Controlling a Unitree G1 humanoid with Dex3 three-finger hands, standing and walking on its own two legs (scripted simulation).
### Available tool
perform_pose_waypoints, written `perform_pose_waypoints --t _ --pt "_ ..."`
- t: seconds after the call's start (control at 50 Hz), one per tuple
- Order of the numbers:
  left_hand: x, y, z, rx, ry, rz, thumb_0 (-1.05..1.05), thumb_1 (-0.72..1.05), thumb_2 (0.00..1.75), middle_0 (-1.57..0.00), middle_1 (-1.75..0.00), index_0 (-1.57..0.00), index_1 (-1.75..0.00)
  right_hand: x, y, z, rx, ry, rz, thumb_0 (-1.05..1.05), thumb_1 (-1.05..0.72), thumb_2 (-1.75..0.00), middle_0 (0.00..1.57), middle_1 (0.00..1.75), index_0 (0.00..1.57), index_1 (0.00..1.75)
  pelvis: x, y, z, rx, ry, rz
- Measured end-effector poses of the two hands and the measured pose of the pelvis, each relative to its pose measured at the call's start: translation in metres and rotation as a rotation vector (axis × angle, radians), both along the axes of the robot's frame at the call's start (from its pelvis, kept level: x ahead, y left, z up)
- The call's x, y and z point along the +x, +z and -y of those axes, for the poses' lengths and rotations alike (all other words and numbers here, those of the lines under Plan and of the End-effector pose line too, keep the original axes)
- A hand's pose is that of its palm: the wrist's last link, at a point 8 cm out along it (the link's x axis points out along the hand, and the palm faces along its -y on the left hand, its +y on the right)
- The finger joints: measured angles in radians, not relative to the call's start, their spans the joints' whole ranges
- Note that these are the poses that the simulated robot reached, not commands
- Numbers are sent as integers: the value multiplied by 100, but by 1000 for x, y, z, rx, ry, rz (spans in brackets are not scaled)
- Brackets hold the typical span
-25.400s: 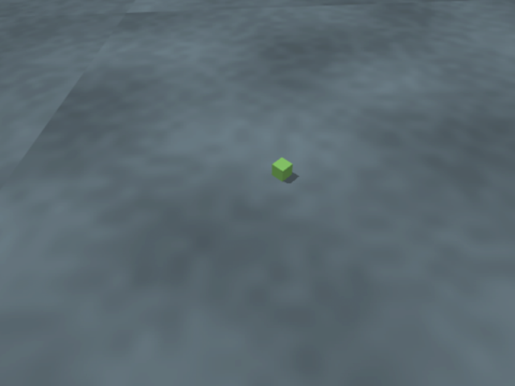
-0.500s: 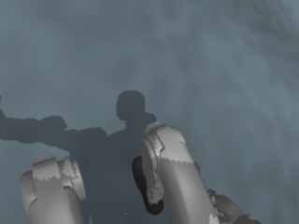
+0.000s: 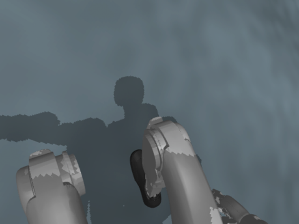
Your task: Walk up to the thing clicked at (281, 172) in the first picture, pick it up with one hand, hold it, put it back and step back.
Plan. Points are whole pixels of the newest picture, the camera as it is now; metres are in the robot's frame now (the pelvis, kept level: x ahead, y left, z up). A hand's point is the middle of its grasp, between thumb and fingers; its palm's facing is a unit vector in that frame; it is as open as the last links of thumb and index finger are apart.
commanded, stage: rest palm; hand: left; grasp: from above
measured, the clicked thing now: out of the picture +0.43 +0.41 -0.26
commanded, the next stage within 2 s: close in 0.66 s
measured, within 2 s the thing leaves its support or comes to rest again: neither
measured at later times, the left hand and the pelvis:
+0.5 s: hand out of the picture +0.41 +0.38 -0.23, palm faces -0.44 -0.15 -0.89, open 14.1 cm; pelvis +0.00 +0.00 -0.01, yaw +0 degrees
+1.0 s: hand out of the picture +0.42 +0.38 -0.23, palm faces -0.44 -0.18 -0.88, open 13.6 cm; pelvis +0.00 +0.00 +0.00, yaw +0 degrees
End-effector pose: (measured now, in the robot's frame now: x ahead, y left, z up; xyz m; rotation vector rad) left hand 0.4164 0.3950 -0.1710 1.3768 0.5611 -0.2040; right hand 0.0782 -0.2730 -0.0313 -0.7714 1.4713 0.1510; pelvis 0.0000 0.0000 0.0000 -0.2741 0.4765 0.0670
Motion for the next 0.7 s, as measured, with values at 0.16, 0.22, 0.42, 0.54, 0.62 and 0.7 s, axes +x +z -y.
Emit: perform_pose_waypoints --t 0.16,0.22,0.42,0.54,0.62,0.7 --pt "-6 -1 1 15 -18 20 0 -52 100 -8 -99 -8 -100 10 0 -9 12 34 40 0 -90 -90 20 30 20 30 -2 -2 -3 -7 0 13" --pt "-6 0 3 27 -24 17 0 -51 100 -8 -100 -8 -100 10 -2 -13 27 41 52 0 -90 -90 20 30 20 30 -3 -3 -4 -9 0 15" --pt "0 1 8 60 -3 19 0 -51 99 -8 -101 -7 -101 -1 -13 -21 86 33 50 0 -90 -90 21 30 20 30 -2 -7 -4 -3 -4 12" --pt "4 0 9 69 22 5 0 -52 99 -8 -102 -7 -102 -7 -15 -19 100 17 40 0 -90 -90 21 30 20 30 -1 -8 -2 1 -6 4" --pt "4 -3 10 64 32 -13 0 -52 100 -8 -102 -7 -102 -9 -15 -17 104 9 30 0 -90 -90 21 30 20 30 0 -7 -1 5 -5 -1" --pt "4 -5 10 56 38 -11 0 -52 100 -8 -101 -7 -102 -8 -13 -13 99 10 20 0 -90 -90 21 30 20 30 0 -5 0 7 -4 -3"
